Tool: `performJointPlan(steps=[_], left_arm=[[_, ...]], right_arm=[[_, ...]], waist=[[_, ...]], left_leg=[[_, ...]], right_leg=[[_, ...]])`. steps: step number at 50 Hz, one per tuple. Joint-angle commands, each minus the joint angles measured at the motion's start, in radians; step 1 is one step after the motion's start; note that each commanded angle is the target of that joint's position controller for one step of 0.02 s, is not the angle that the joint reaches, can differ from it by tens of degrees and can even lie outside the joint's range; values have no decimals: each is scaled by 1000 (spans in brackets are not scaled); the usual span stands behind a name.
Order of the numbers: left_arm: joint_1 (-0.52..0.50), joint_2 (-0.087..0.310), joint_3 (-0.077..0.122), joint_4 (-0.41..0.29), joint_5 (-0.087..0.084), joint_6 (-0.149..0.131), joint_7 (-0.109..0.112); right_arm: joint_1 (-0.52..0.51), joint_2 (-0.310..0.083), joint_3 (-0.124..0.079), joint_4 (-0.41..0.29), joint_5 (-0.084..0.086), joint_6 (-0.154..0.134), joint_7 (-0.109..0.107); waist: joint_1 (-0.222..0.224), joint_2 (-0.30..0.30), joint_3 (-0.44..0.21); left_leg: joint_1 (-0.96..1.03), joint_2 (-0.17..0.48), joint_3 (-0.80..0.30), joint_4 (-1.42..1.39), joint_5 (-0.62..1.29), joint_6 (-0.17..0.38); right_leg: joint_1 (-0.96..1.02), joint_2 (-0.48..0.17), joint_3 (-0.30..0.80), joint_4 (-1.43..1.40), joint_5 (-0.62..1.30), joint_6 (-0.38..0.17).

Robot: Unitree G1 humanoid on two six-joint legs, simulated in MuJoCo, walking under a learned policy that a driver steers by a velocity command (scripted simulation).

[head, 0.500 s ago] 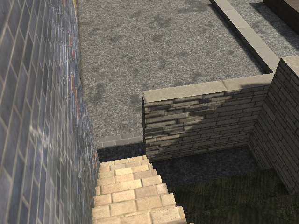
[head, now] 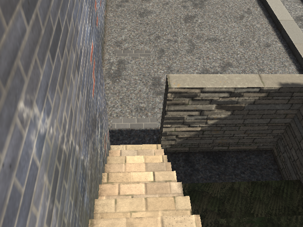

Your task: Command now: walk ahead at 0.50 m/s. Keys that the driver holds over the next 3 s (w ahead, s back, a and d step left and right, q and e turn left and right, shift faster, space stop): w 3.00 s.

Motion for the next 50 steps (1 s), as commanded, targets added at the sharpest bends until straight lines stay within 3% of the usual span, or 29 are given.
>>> performJointPlan(steps=[1, 4, 6, 7, 8, 9, 11, 12, 13, 14, 16, 20, 24, 26, 28, 29, 30, 31, 33, 34, 35, 37, 40, 41, 42, 43, 48, 49, 50], left_arm=[[-90, 216, 36, -130, -11, 22, 6], [-116, 268, 51, -179, -18, 81, -17], [24, 203, 55, -104, 37, 109, -119], [51, 130, 73, -154, -45, 87, -142], [-142, 88, 67, -348, -15, 61, -154], [-239, 125, 44, -313, -37, 50, -103], [-292, 111, 13, -326, -64, 61, -75], [-190, 23, 0, -317, -49, 76, -60], [-47, -18, -2, -303, 5, 90, -73], [-47, 2, 1, -316, 29, 100, -70], [-233, 76, 26, -334, 30, 98, -74], [-409, 123, 34, -322, 14, 85, -54], [-388, 140, 48, -271, 3, 91, -79], [-328, 163, 57, -240, 6, 88, -72], [-76, 208, 93, -148, -45, 73, -56], [-43, 220, 117, -182, -141, 87, -46], [70, 257, 128, -145, -89, 90, -24], [34, 230, 136, -165, -100, 101, -29], [43, 249, 156, -156, -75, 133, -33], [45, 262, 162, -153, -53, 135, -23], [3, 156, 117, -152, -24, 129, -20], [-99, 68, 71, -174, -34, 117, -5], [-203, 147, 90, -173, -54, 106, -26], [-70, 193, 96, -98, 47, 24, -9], [-105, 121, 92, -98, -78, 58, -10], [-60, 129, 93, -106, -85, 75, -23], [-181, 135, 105, -135, -71, 86, -12], [-133, 122, 65, -92, 85, 22, -14], [-112, 141, 83, -69, 79, -5, -12]], right_arm=[[-57, -62, 15, -69, 14, -12, -15], [4, -67, 27, -78, 69, -47, -38], [427, -226, -62, 84, 40, -57, -61], [471, -363, -99, 63, 16, -61, -65], [500, -424, -119, 33, 48, -34, -23], [381, -289, -98, 44, 49, -33, -37], [312, -17, -3, 47, 34, -64, -50], [323, 51, 10, 86, 9, -94, -58], [221, 38, 3, 19, 89, -118, -68], [82, 21, 13, -39, 118, -130, -62], [132, -104, -21, 1, 46, -125, -61], [442, 42, 26, 118, 60, -118, -140], [353, -47, -4, 20, 95, -77, -101], [219, -67, -5, -40, 81, -68, -89], [208, -76, -18, 1, 49, -31, -60], [307, -167, -96, 81, 197, -12, -174], [394, -56, -84, 76, 246, -27, -194], [359, -66, -63, 20, 234, -24, -201], [236, -1, -44, 33, 194, 0, -217], [215, 11, -46, 48, 188, 18, -221], [129, 28, -48, 53, 182, 28, -224], [21, 67, -45, 46, 182, 45, -204], [107, 65, -58, 129, 130, 70, -197], [206, -2, -34, 64, -16, 14, -41], [-18, 21, -82, 74, 125, 23, -152], [-46, -15, -84, 48, 151, 13, -179], [-162, -27, -93, 43, 154, 29, -161], [30, -20, -43, 55, -69, 7, -26], [154, -24, -57, 111, -78, -10, 10]], waist=[[-24, 0, 71], [-35, 14, 72], [-172, 221, -42], [-122, 267, -68], [-158, 341, -189], [-215, 59, 35], [-147, -11, 6], [-56, 3, 19], [21, 128, 69], [29, 125, 121], [-54, 35, 125], [-205, -2, 37], [-155, 55, 136], [-114, 121, 168], [-7, 41, 105], [-10, 64, 29], [-66, -231, -109], [-63, -300, -226], [-27, -173, -236], [-52, -180, -184], [-70, -27, -43], [-124, 36, 138], [-190, -88, 75], [-112, -172, 400], [-139, -60, 104], [-95, -42, 69], [-76, -82, 140], [-131, -155, 347], [-136, -64, 266]], left_leg=[[401, -50, 128, -350, -236, -46], [583, -66, 167, -808, -238, -18], [1086, 9, 111, -708, -42, 95], [1199, 56, 20, -388, 366, 50], [1315, 262, -654, -660, -536, 340], [1223, 268, -525, -701, -750, 336], [925, 148, -122, -562, -361, 233], [736, 47, -53, -481, -471, 164], [462, 51, -108, -494, -483, 185], [124, 114, -157, -550, -754, 205], [-69, 58, -127, -593, -994, 274], [674, 85, -284, -165, -686, 224], [33, -49, -61, -123, -1007, 193], [163, -1, -159, 13, -834, 202], [251, -3, -168, 340, -738, 161], [185, -152, 0, 678, -792, 195], [-244, -237, 75, 1083, -1433, 126], [-401, -151, 87, 1082, -1359, 134], [-325, -121, 3, 1118, -1208, 131], [-315, -108, -19, 1096, -1090, 120], [-281, -99, -99, 841, -826, 88], [-157, -119, -87, 519, -508, 4], [79, -139, -25, 395, -291, -13], [-326, -135, -60, 589, -187, 74], [-184, -134, -144, 235, -199, 16], [-152, -131, -132, 149, -159, 24], [335, -113, 12, -244, 154, 17], [342, -98, 48, -19, 174, 75], [386, -118, 78, -61, 123, 76]], right_leg=[[-218, -162, 226, -183, -45, -134], [-29, -177, 389, 21, 148, -158], [-247, -24, 269, 681, 129, -21], [-599, 30, 191, 1067, 76, 7], [-874, 115, 144, 975, -23, 58], [-1061, -2, 160, 1026, 75, 95], [-872, -131, 193, 980, 261, 89], [-861, -203, 201, 787, 529, 46], [-679, -185, 206, 560, 625, 57], [-486, -212, 246, 318, 799, 80], [-316, -155, 117, 439, 841, 99], [-810, -235, 273, -233, 1166, 90], [16, -93, 36, -401, 1218, 75], [49, -146, 108, -536, 1131, 64], [368, -152, 109, -815, 1105, 33], [553, -208, 245, -857, 1232, 3], [994, -318, 235, -381, 1937, -1], [1109, -356, 259, -309, 1746, -18], [780, -403, 388, -436, 1115, -118], [609, -463, 550, -555, 683, -195], [373, -411, 454, -575, 408, -168], [-11, -382, 440, -650, 198, -121], [-105, -296, 412, -626, 249, -96], [-184, -276, 366, -558, 258, -171], [131, -279, 431, -514, 342, -110], [191, -285, 420, -493, 404, -115], [-94, -210, 248, -440, 167, -85], [-398, -235, 208, -291, 3, -144], [-331, -224, 159, -210, 13, -150]])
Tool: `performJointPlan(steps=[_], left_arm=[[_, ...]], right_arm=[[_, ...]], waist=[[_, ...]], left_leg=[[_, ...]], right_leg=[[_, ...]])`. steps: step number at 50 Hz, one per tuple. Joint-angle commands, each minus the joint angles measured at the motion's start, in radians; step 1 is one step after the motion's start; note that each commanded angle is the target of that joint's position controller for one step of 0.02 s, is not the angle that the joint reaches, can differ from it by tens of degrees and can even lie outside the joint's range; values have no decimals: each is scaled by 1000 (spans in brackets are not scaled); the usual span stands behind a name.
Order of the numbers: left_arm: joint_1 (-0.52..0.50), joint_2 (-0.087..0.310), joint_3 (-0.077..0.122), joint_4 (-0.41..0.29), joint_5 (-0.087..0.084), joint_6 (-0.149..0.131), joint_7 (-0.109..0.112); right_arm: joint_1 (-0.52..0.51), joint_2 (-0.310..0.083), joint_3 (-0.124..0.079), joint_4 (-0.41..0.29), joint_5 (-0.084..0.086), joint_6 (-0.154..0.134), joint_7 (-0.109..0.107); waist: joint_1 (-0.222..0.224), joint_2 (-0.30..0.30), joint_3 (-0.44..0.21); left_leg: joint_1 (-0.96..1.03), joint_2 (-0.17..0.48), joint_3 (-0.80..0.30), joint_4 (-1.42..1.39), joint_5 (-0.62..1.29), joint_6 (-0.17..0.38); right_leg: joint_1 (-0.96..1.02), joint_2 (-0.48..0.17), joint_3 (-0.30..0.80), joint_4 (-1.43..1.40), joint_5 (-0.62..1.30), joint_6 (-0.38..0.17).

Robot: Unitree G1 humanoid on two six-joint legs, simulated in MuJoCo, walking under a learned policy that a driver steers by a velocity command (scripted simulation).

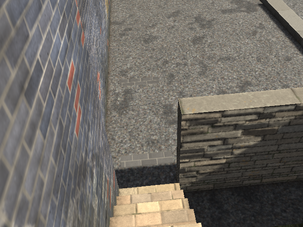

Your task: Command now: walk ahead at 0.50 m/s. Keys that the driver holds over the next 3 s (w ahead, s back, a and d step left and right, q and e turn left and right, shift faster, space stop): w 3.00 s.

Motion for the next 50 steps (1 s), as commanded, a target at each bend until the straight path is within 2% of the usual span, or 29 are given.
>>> performJointPlan(steps=[1, 2, 3, 4, 5, 6, 7, 8, 9, 10, 11, 12, 14, 16, 17, 20, 22, 24, 27, 30, 31, 32, 34, 35, 36, 38, 40, 43, 50], left_arm=[[27, 154, 20, 9, 53, -72, 18], [95, 156, 18, 50, 25, -68, 30], [80, 124, 40, -22, -33, 4, 51], [79, 248, 24, 13, 49, -1, 34], [-68, 330, 49, -27, 76, 11, -3], [-74, 159, 68, -39, 0, 76, 50], [75, 221, 39, 45, 60, 68, -59], [-24, 29, 69, -32, -61, 81, 15], [66, 56, 50, -84, -44, 93, 38], [-50, 180, 56, -159, -35, 19, -46], [-133, 160, 43, -198, -36, -27, -45], [-267, 98, 10, -221, -47, -42, -11], [-151, 57, -14, -175, -4, -30, 10], [-38, 127, 30, -81, 27, -25, -28], [-55, 99, 24, -87, 22, -27, -69], [-273, 196, 40, -159, 34, -43, -52], [-463, 170, 15, -200, 6, -47, -29], [-451, 144, 9, -180, -16, -23, -37], [-202, 181, 35, -126, 36, -7, -37], [41, 235, 70, -35, -55, -14, -32], [326, 293, 101, 43, -38, 2, -35], [108, 206, 63, -37, -105, 39, -30], [91, 255, 109, -57, -74, 66, -17], [149, 369, 116, 0, 84, 30, -41], [26, 199, 60, 4, 80, 9, -11], [67, 64, 8, 66, 28, -39, 21], [71, 95, -25, 113, 43, -84, 35], [-43, 124, -48, 67, -2, -127, 59], [4, 218, -37, -9, -5, -50, 34]], right_arm=[[155, -78, 8, 4, -82, -25, 111], [-28, -81, 18, -55, -43, -22, 107], [-281, -102, -20, -96, 175, -45, -15], [-182, -34, 60, -148, -23, -30, 44], [207, -39, 28, -48, -44, -30, 63], [274, -138, -24, 79, 162, -47, -64], [578, -221, -37, 171, -39, -52, 23], [544, -261, -38, 143, 126, -40, -43], [583, -271, -34, 161, 168, -21, -56], [635, -344, -58, 156, -14, -61, 70], [492, -281, -57, 94, -16, -69, 99], [436, -136, -15, 115, -37, -72, 99], [352, 107, 59, 108, -62, -109, 71], [122, 88, 73, -51, -13, -140, 30], [191, -53, 45, -36, -9, -167, 16], [453, -91, 47, 34, 3, -164, -14], [652, -11, 58, 78, 39, -124, -44], [546, -26, 65, 14, 43, -90, -14], [304, -90, 51, -90, 47, -81, 25], [296, -145, 16, -65, 67, -57, 63], [356, -199, -1, -8, -6, -70, 119], [389, -49, -24, -18, 179, -50, -51], [279, -49, 21, -60, 146, -20, -150], [355, 64, 64, -89, 12, -25, 8], [396, 117, 73, -49, -8, -22, 53], [385, 84, 62, -55, 4, -21, 113], [280, 54, 76, -76, -10, -9, 142], [112, -64, 39, -123, -43, -25, 121], [61, -83, 72, -85, -49, -31, 97]], waist=[[-29, -80, 225], [46, -100, 238], [170, -42, 277], [52, -200, 157], [-140, -149, 72], [-114, -62, 76], [-174, 217, -9], [-132, 78, -109], [-76, 98, -186], [-170, 361, -172], [-150, 184, -63], [-112, 31, 95], [-2, -82, 190], [54, -51, 122], [66, 64, 65], [-63, 56, 42], [-203, -43, 59], [-157, -27, 76], [-4, 27, 204], [55, -180, 77], [128, -249, -103], [-22, -280, -117], [15, -132, -213], [27, -52, 117], [-50, 36, 242], [-80, 30, 206], [-101, -103, 131], [-73, 4, 61], [-2, -90, 84]], left_leg=[[221, -12, 163, -94, -75, 8], [140, 24, 118, -298, -202, 7], [-35, 53, 144, -639, -159, -21], [287, 59, 97, -456, -443, -6], [619, 38, 134, -324, -294, 26], [373, 135, 60, -865, -97, 63], [932, 56, 143, -689, -159, 100], [1119, 252, 26, -173, 491, 14], [1234, 329, -110, -64, 710, 52], [1205, 249, -239, -347, -109, 218], [1069, 358, -392, -399, -536, 338], [819, 334, -418, -453, -834, 265], [383, 288, -282, -398, -766, 259], [-323, 21, 122, -296, -681, 194], [-438, 7, 110, -263, -634, 160], [149, 94, -131, -35, -634, 122], [602, 158, -279, 106, -667, 149], [76, 78, -165, 23, -775, 168], [-27, 112, -273, 167, -641, 141], [69, 14, -237, 565, -455, 144], [-120, -79, -132, 1048, -519, 72], [-572, -164, 130, 1419, -1471, 44], [-611, -41, -27, 1270, -1321, 59], [-692, -43, -102, 1237, -925, 63], [-700, 23, -165, 874, -607, 79], [-541, 67, -51, 610, -300, 98], [-409, 100, 5, 696, -133, 58], [-190, 98, 19, 213, 178, 31], [167, 49, 106, -236, -213, -48]], right_leg=[[-381, -149, 126, -208, 17, -166], [-213, -172, 214, -223, 13, -169], [149, -90, 231, -254, 511, -136], [-141, -282, 463, -193, 259, -172], [-285, -248, 360, 25, 322, -146], [133, -51, 141, 317, 643, -81], [-267, 36, 165, 779, 158, -29], [-569, 135, 135, 935, -292, -53], [-733, 101, 142, 946, -222, -33], [-988, 60, 24, 1117, -36, -15], [-1156, -4, 113, 1018, 112, -29], [-1200, -88, 184, 938, 303, -65], [-1065, -192, 292, 496, 747, -91], [-260, -86, 71, 115, 1121, -38], [-70, -26, -10, 311, 1146, 24], [-587, -46, 86, 42, 1088, 18], [-974, -100, 178, -307, 1144, 21], [-318, -14, 13, -456, 1267, 14], [-165, -48, 108, -437, 969, 13], [306, 18, 7, -1015, 816, 15], [729, -89, 73, -724, 1077, -136], [855, -316, 276, -346, 1934, -148], [696, -446, 500, -505, 1135, -347], [334, -305, 546, -651, 467, -325], [109, -271, 456, -688, 431, -230], [-226, -191, 350, -653, 335, -236], [-357, -151, 372, -624, 239, -241], [-389, -115, 248, -505, 380, -222], [-204, -110, 261, -156, 244, -191]])
Over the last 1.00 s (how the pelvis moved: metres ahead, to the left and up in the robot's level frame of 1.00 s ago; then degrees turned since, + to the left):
0.46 0.01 -0.43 0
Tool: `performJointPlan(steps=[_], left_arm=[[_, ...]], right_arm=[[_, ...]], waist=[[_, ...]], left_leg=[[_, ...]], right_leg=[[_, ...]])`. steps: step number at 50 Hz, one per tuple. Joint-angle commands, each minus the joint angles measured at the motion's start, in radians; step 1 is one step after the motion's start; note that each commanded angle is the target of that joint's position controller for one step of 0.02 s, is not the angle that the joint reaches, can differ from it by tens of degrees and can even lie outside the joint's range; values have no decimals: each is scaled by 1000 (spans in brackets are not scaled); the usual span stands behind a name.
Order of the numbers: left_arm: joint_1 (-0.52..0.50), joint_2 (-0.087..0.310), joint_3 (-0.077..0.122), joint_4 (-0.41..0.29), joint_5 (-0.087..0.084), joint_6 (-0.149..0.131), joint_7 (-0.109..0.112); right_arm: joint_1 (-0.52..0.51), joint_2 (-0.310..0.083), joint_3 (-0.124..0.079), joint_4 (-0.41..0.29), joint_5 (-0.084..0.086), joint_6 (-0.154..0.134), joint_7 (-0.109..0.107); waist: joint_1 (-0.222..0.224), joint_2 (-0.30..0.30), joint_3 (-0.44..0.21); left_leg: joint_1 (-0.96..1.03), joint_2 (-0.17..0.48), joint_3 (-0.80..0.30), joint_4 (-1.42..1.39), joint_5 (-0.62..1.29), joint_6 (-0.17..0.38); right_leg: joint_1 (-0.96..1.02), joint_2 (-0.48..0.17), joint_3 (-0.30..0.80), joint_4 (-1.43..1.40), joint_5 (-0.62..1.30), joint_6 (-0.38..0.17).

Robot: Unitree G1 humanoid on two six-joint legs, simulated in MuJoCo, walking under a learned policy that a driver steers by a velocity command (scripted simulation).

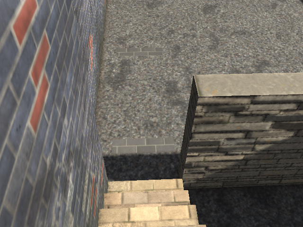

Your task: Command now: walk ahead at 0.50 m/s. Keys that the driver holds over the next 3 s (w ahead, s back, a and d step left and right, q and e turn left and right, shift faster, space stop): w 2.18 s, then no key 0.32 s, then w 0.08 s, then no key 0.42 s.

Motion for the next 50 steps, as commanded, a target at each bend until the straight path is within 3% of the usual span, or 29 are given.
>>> performJointPlan(steps=[1, 3, 5, 6, 7, 8, 10, 11, 12, 13, 14, 17, 18, 21, 23, 24, 26, 27, 28, 29, 31, 32, 34, 36, 38, 40, 43, 48, 50], left_arm=[[-85, 248, 63, -116, -39, 31, 6], [-139, 312, 90, -148, -15, 75, -15], [46, 224, 87, -73, 6, 105, -108], [93, 180, 108, -120, -36, 95, -134], [-151, 106, 78, -329, -43, 59, -137], [-317, 113, 61, -347, -49, 42, -109], [-281, 70, 36, -317, -53, 40, -80], [-173, 59, 37, -286, -32, 48, -79], [-90, 118, 60, -233, 9, 48, -90], [-146, 110, 69, -225, 25, 67, -104], [-190, 70, 54, -254, 39, 67, -135], [-564, 192, 86, -368, 12, 52, -106], [-538, 185, 77, -327, -7, 47, -96], [-424, 194, 85, -269, -1, 67, -93], [-470, 231, 100, -271, -28, 66, -61], [-392, 204, 88, -247, -16, 74, -69], [174, 281, 155, -75, -36, 55, -56], [265, 366, 194, -56, -43, 73, -81], [-9, 239, 174, -164, -127, 113, -73], [-25, 224, 178, -203, -131, 129, -61], [-83, 196, 151, -209, -54, 144, -25], [-102, 182, 125, -147, 99, 96, -42], [-59, 144, 111, -97, 0, 23, -19], [12, 164, 86, -7, 34, -16, -8], [2, 126, 69, 10, 6, -45, 16], [-93, 174, 65, -34, -18, -51, 18], [-126, 177, 45, -82, -1, -28, 9], [-103, 265, 58, -157, -24, 38, 8], [-170, 318, 75, -193, -12, 90, -44]], right_arm=[[-119, -69, 7, -86, 7, -8, -10], [1, -85, -3, -87, 45, -18, -24], [523, -191, -73, 112, 14, -49, -59], [541, -323, -105, 88, 24, -60, -64], [527, -391, -133, 80, 63, -45, -32], [385, -212, -99, 77, 43, -51, -51], [314, 64, -11, 85, -12, -61, -68], [338, 115, 3, 82, 10, -84, -90], [117, 96, 3, -35, 85, -112, -99], [77, 20, -5, -54, 94, -119, -96], [138, -82, -26, -27, 71, -125, -91], [429, -52, -19, 61, 69, -120, -136], [431, -11, -8, 29, 94, -104, -143], [293, -102, -21, -49, 105, -68, -99], [318, -42, -21, -64, 112, -45, -101], [243, -78, -22, -72, 85, -35, -86], [243, -124, -50, -12, 67, -35, -17], [417, -82, -55, 14, 59, -56, 27], [331, -105, -67, -33, 241, -28, -153], [225, -80, -44, -66, 236, -15, -218], [103, -24, -39, -39, 196, 24, -260], [345, 141, 25, -8, 47, 18, -97], [366, 67, -20, 31, 61, 10, 18], [287, 74, 2, 10, 48, 3, 53], [128, -13, -21, -36, -1, 5, 32], [82, -78, -39, -32, 5, 0, 20], [72, -68, -20, -10, -15, 2, 10], [-44, -32, 31, -123, 32, -25, -34], [244, -90, -2, -50, 58, -49, -46]], waist=[[1, -80, 103], [-74, -33, 63], [-210, 244, -6], [-109, 280, -68], [-186, 317, -180], [-194, 21, -12], [-72, -127, 53], [-23, -9, 80], [22, 34, 104], [25, 56, 77], [25, 90, 43], [-178, -14, 49], [-199, -96, 6], [-110, 56, 145], [-157, -56, 210], [-128, 79, 142], [105, -231, 0], [64, -439, -291], [-35, -174, -276], [-2, -78, -282], [-60, 42, -13], [-121, 15, 340], [-102, -11, 240], [-104, -66, 125], [-70, -71, 84], [-79, -5, 58], [-83, -57, 76], [-9, -72, 85], [-149, 49, 20]], left_leg=[[198, -10, 39, -420, -309, -21], [478, -30, 63, -651, -282, 20], [1044, 48, 90, -652, 36, 102], [1297, 150, -6, -183, 803, 143], [1357, 363, -461, -355, 119, 440], [1216, 378, -407, -406, -404, 375], [723, 196, -92, -299, -168, 254], [489, 106, -53, -280, -221, 204], [22, -49, 109, -310, -320, 187], [-319, -73, 153, -289, -448, 199], [-378, -5, 54, -268, -472, 214], [447, 111, -206, 21, -468, 156], [407, 41, -152, 93, -630, 144], [49, 43, -225, 68, -695, 191], [204, 17, -259, 145, -727, 156], [179, 64, -371, 245, -560, 201], [-95, -103, -159, 883, -469, 104], [-445, -253, -27, 1447, -1302, 1], [-644, -164, 71, 1441, -1410, 76], [-628, -107, 13, 1328, -1378, 64], [-488, -84, -53, 1046, -1007, 40], [-456, 27, -123, 896, -610, 64], [-320, -14, -4, 700, -297, 75], [-353, 16, -31, 761, -144, 67], [-396, 57, -94, 472, -18, 46], [-241, 42, -62, 270, 140, 17], [103, 0, 53, 150, 96, -2], [301, -16, 81, -493, -309, -42], [688, -23, 143, -752, -135, -9]], right_leg=[[5, -183, 333, -173, 321, -166], [18, -165, 370, 48, 465, -149], [-304, 7, 234, 735, 192, -36], [-722, 84, 114, 1052, 76, -1], [-985, 70, 71, 927, -10, 32], [-1148, -70, 162, 820, 146, 16], [-895, -203, 200, 549, 519, 5], [-773, -200, 171, 385, 722, -12], [-375, -143, 96, 50, 1032, 0], [7, -82, 1, 37, 1123, 34], [92, -50, -34, 247, 1102, 68], [-671, -129, 130, -246, 1072, 52], [-522, -148, 148, -532, 1362, 37], [-117, -82, 87, -482, 1196, 38], [-184, -119, 101, -778, 1035, 35], [-10, -160, 166, -720, 1061, 15], [700, -69, 17, -849, 1096, -34], [1177, -314, 202, -417, 1745, -311], [1119, -414, 318, -370, 1708, -210], [994, -481, 401, -473, 1398, -265], [388, -430, 427, -724, 545, -255], [-62, -364, 423, -793, 539, -225], [-305, -280, 316, -751, 281, -259], [-227, -253, 332, -652, 310, -263], [-53, -256, 349, -594, 465, -228], [-144, -237, 279, -506, 379, -202], [-353, -168, 191, -427, 148, -177], [-35, -212, 351, -166, 214, -161], [-63, -141, 286, 218, 316, -101]])
Over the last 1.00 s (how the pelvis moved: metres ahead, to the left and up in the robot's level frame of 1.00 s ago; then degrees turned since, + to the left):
0.46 0.09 -0.44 0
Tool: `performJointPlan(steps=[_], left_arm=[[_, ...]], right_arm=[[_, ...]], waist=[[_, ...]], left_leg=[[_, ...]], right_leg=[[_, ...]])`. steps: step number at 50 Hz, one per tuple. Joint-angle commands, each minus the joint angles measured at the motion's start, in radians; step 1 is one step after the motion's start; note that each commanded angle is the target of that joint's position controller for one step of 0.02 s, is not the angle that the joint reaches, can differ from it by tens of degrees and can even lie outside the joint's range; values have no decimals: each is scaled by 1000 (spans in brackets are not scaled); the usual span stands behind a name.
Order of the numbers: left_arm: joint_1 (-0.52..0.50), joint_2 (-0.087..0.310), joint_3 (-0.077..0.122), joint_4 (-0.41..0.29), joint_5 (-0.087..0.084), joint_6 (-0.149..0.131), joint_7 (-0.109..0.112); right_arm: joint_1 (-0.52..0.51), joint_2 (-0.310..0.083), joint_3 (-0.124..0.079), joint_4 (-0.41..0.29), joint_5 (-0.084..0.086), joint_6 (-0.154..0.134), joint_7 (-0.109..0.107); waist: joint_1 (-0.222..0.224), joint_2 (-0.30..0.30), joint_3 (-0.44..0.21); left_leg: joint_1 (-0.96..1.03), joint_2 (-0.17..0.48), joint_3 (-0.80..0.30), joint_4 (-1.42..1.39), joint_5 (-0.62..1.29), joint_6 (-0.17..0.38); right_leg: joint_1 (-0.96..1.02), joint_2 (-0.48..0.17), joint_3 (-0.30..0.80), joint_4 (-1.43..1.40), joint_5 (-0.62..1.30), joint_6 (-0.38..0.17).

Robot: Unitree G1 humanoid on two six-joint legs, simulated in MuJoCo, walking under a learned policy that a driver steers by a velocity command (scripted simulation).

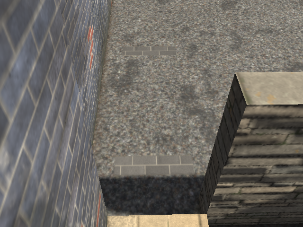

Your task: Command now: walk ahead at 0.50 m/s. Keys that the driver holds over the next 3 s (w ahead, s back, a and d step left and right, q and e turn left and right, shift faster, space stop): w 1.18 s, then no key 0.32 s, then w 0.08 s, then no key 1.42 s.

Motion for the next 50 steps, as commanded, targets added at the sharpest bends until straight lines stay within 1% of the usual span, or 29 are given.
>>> performJointPlan(steps=[1, 2, 3, 4, 5, 6, 7, 9, 11, 14, 17, 19, 21, 22, 23, 24, 26, 30, 31, 32, 33, 38, 40, 41, 42, 43, 44, 47, 50], left_arm=[[-23, 196, 49, -63, 43, 63, -95], [81, 102, 56, -56, 17, 57, -138], [-106, 22, 50, -261, -6, 5, -135], [-252, 70, 46, -252, -38, -9, -102], [-339, 69, 16, -261, -31, -4, -69], [-288, 95, 25, -225, -41, 11, -58], [-156, 38, 14, -181, 2, 18, -54], [2, 35, 34, -152, 14, 41, -73], [-167, 30, 31, -207, 45, 42, -73], [-440, 85, 35, -264, 22, 20, -48], [-323, 64, 46, -177, 3, 18, -54], [-237, 106, 64, -143, 37, 24, -55], [-255, 134, 93, -141, -34, 25, -47], [36, 216, 134, -20, -54, 12, -34], [6, 162, 126, -87, -118, 24, -39], [56, 188, 133, -60, -101, 42, -36], [67, 188, 162, -71, -113, 48, -34], [3, 32, 91, -56, -35, 65, 9], [60, 98, 96, -17, 35, 3, -3], [99, 126, 93, 21, 31, -32, -8], [75, 131, 86, 48, 77, -55, -4], [-21, 53, 37, 106, 41, -95, 21], [-18, 48, 12, 101, 41, -88, 25], [-39, 97, 95, 57, -115, -21, -10], [-65, 98, 90, 28, -104, 10, -9], [5, 88, 27, 60, 81, -37, -6], [31, 50, 32, 71, 62, -46, -8], [233, 53, 30, 111, -6, -42, 24], [-48, 139, 53, 16, 56, -15, -16]], right_arm=[[382, -172, -68, 78, 17, -36, -35], [491, -269, -108, 102, -16, -45, -44], [539, -354, -132, 96, 25, -21, -7], [442, -252, -129, 93, 28, -11, -16], [339, -141, -89, 102, 16, -19, -20], [325, 12, -43, 107, -8, -33, -23], [339, 193, 2, 141, -22, -82, -48], [174, 121, -4, 61, 92, -106, -57], [93, -8, -26, 48, 45, -96, -30], [381, 110, 4, 151, 29, -99, -97], [313, 38, -12, 77, 41, -63, -71], [197, 3, -16, 12, 57, -54, -48], [169, -69, -47, 26, 67, -13, -50], [248, -83, -49, 79, -14, 1, -5], [417, -36, -115, 171, 170, 14, -153], [452, -2, -100, 119, 214, 6, -191], [227, 44, -61, 63, 170, 21, -222], [9, 112, -66, 90, 115, 72, -193], [201, 131, -44, 102, 51, -3, -82], [183, 108, -56, 110, 25, -15, -34], [213, 120, -38, 97, 1, -3, 4], [4, -35, -45, 35, 9, 11, 19], [-36, 5, -39, 42, -2, 11, 37], [-177, 23, -70, -8, 131, 37, -96], [-253, 40, -54, -19, 138, 52, -134], [-71, 55, -7, 38, 6, 27, -21], [8, 1, -33, 80, -30, 13, 2], [-254, -16, -26, 30, -14, -18, 17], [13, -66, -53, 116, 1, -21, -3]], waist=[[-183, 118, 13], [-158, 191, -32], [-188, 245, -168], [-248, 24, 55], [-217, -63, 95], [-152, -69, 48], [-72, -36, 42], [0, 71, 77], [-9, -4, 98], [-205, -67, 90], [-137, -28, 117], [-94, 52, 232], [-92, -67, 210], [-18, -86, 62], [-80, -70, -20], [-154, -267, -171], [-57, -325, -190], [-115, -92, 122], [-98, -1, 239], [-94, -78, 233], [-121, -134, 181], [-113, -29, 112], [-125, -103, 115], [-87, 118, 45], [-49, 25, 79], [-127, -298, 200], [-132, -183, 160], [40, -106, 153], [-149, -133, 88]], left_leg=[[491, 43, 43, -302, 167, 69], [759, 68, 7, 183, 535, 78], [907, 291, -655, -19, -301, 375], [798, 368, -650, -68, -473, 406], [588, 315, -504, -8, -590, 359], [435, 196, -251, 61, -350, 294], [241, 24, -66, 183, -363, 185], [-310, 21, -35, 143, -307, 190], [-712, 81, -136, 123, -664, 239], [-14, 124, -303, 436, -524, 212], [-512, 14, -136, 459, -837, 192], [-418, 64, -197, 581, -695, 196], [-136, 67, -233, 777, -794, 174], [-286, 9, -207, 1069, -556, 116], [-436, -150, -6, 1535, -1080, 166], [-725, -128, 46, 1799, -1222, 137], [-904, -45, -17, 1754, -1002, 147], [-808, -7, -100, 1344, -574, 50], [-837, -45, -165, 1177, -185, 68], [-850, -35, -153, 1129, -91, 80], [-889, -34, -162, 1160, 27, 95], [-761, -46, -181, 794, 313, 73], [-472, -31, -89, 755, 405, 61], [-370, -2, -17, 525, 431, 43], [-331, 6, -5, 441, 423, 25], [-282, 5, -97, 573, 406, 44], [-264, -15, -54, 566, 317, 45], [-521, -10, -23, 231, 96, 22], [37, -23, 21, 270, 23, 60]], right_leg=[[-133, 0, 200, 391, 312, -87], [-556, 71, 183, 760, 220, -60], [-905, 157, 90, 704, 165, -13], [-1105, 15, 139, 665, 234, 15], [-1104, -73, 175, 658, 367, -1], [-948, -106, 167, 647, 432, -20], [-864, -150, 176, 327, 817, -74], [-470, -99, 115, 27, 1026, -45], [-184, -99, 65, 157, 1119, 6], [-710, -190, 213, -482, 1413, -11], [16, -59, 22, -571, 1476, -23], [2, -87, 58, -682, 1290, -13], [89, -111, 42, -1201, 1165, -15], [561, -99, 40, -1018, 1310, -47], [611, -217, 269, -916, 1641, -78], [915, -272, 217, -540, 2042, -55], [769, -359, 431, -702, 1281, -229], [113, -286, 522, -875, 305, -255], [-118, -257, 489, -894, 304, -252], [-137, -281, 494, -905, 243, -302], [-124, -258, 465, -845, 264, -302], [-94, -199, 379, -754, 496, -312], [-292, -167, 272, -722, 360, -305], [-64, -164, 329, -820, 433, -196], [-40, -156, 317, -789, 420, -177], [-251, -160, 223, -640, 403, -249], [-186, -143, 190, -566, 453, -261], [271, -162, 322, -394, 544, -266], [-40, -163, 272, -151, 693, -175]])
Over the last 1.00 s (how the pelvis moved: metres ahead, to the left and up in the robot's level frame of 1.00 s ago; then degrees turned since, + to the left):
0.47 0.10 -0.47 0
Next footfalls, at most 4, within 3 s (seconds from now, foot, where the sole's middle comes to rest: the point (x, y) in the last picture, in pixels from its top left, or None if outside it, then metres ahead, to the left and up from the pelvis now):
0.04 left None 0.10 0.15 -0.85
0.44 right None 0.36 -0.10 -1.07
1.06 left None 0.55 0.14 -1.28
1.40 right None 0.81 -0.04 -1.50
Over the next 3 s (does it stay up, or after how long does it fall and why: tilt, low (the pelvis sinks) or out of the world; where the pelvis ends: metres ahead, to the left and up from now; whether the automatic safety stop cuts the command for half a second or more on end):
stays up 1.09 0.03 -0.94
